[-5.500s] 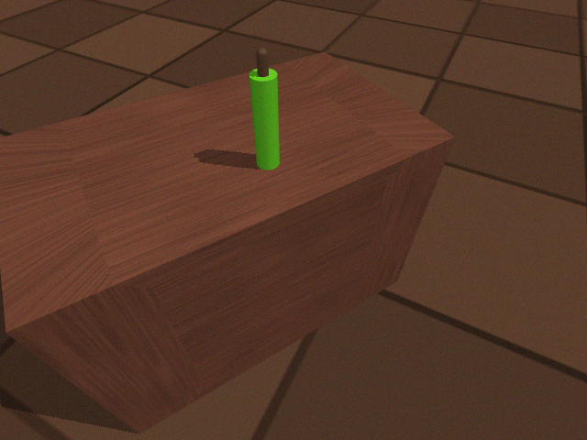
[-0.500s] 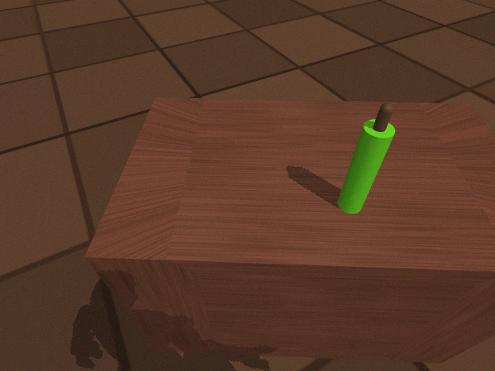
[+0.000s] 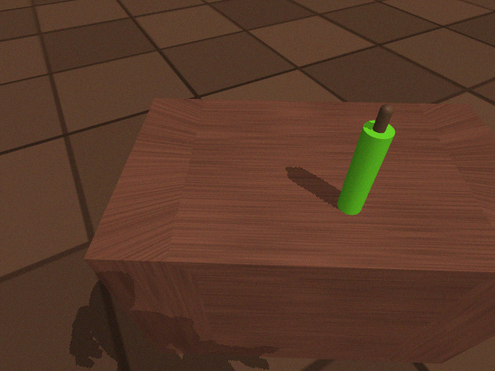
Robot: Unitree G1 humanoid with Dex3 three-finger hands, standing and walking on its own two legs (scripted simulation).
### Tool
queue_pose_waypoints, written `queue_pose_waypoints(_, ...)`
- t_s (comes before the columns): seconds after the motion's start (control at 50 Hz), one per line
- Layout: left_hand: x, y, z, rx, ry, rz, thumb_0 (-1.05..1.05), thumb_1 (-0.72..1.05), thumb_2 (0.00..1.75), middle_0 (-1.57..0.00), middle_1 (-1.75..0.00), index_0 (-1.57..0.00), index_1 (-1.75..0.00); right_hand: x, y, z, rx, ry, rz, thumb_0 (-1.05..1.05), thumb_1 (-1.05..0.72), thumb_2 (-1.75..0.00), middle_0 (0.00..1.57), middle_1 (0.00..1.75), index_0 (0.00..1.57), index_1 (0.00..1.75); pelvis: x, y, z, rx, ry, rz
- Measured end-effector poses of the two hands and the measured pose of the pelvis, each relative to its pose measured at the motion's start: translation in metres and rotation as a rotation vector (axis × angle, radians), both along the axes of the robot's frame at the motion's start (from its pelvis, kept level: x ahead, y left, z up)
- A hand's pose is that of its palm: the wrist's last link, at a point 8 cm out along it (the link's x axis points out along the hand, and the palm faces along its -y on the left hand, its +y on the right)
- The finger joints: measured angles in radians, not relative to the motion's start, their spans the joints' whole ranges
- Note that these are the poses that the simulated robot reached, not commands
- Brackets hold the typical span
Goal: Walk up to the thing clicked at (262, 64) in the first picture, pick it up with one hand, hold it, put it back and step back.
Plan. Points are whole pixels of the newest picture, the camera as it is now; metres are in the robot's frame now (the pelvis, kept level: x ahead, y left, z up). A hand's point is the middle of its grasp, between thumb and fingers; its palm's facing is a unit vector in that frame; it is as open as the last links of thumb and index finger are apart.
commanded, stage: stand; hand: right
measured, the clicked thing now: (365, 163) +0.50 -0.21 +0.05
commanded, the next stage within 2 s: rise first in 0.26 s
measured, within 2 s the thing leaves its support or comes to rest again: neither
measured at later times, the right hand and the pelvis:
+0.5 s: hand out of the picture +0.12 -0.24 -0.15, palm faces +0.11 +0.94 -0.32, open 8.7 cm; pelvis -0.01 +0.00 -0.01, yaw -1 degrees
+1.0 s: hand (428, 353) +0.19 -0.26 -0.04, palm faces +0.31 +0.88 -0.35, open 17.1 cm; pelvis +0.02 +0.01 -0.01, yaw -2 degrees
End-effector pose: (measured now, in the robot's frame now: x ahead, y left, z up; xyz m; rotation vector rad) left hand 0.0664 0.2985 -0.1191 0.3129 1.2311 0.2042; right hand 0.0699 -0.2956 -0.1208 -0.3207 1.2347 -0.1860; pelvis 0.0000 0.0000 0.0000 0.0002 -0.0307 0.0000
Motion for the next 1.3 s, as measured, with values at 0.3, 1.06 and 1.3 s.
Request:
queue_pose_waypoints(0.3,-0.001,0.000,-0.001,-0.002,0.013,-0.005,0.00,0.91,0.90,-0.20,-0.30,-0.20,-0.30,-0.005,0.000,0.000,-0.002,0.014,-0.009,0.01,-0.90,-0.90,0.20,0.30,0.21,0.30,0.002,0.001,0.000,0.000,0.003,-0.005)
queue_pose_waypoints(1.06,0.111,-0.043,0.035,-0.091,-0.501,-0.041,-0.01,-0.48,0.05,-0.07,-0.06,-0.07,-0.05,0.083,-0.001,0.115,-0.129,-0.732,-0.094,0.00,0.51,-0.06,0.04,0.06,0.06,0.06,0.018,0.011,-0.006,-0.003,0.027,-0.045)
queue_pose_waypoints(1.3,0.100,-0.028,0.029,-0.061,-0.454,-0.018,-0.01,-0.53,0.05,-0.06,-0.06,-0.06,-0.05,0.080,0.001,0.149,-0.176,-0.855,-0.040,-0.01,0.57,-0.04,0.04,0.06,0.06,0.06,0.013,0.013,-0.006,-0.005,0.007,-0.046)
